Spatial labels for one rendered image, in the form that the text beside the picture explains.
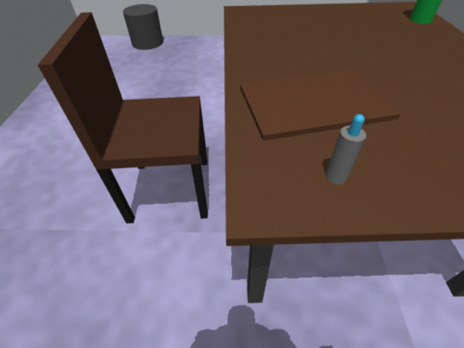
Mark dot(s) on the table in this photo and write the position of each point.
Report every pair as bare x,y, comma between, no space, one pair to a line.
407,183

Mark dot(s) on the chair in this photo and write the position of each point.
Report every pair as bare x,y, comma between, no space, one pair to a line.
119,133

